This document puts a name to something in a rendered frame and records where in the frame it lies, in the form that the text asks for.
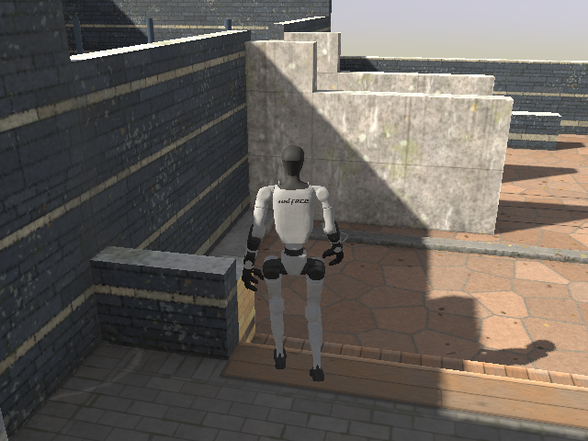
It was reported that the robot left hand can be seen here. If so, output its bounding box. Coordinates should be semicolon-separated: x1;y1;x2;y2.
242;268;264;291

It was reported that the humanoid robot head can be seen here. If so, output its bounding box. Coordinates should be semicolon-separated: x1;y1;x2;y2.
277;145;309;190

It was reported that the right robot foot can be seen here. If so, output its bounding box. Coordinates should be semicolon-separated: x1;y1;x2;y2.
310;365;324;382

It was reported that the robot left forearm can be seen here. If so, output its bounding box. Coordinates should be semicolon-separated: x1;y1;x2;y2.
243;224;261;269

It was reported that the robot right hand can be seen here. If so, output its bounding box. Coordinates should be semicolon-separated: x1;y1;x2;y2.
322;248;344;266

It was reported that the robot left upper arm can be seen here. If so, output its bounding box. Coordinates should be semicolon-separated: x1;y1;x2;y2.
252;186;274;238

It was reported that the robot right forearm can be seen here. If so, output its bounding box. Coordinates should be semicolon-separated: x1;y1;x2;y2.
327;221;343;253

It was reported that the robot right upper arm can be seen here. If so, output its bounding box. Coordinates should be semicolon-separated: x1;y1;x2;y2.
312;185;337;234

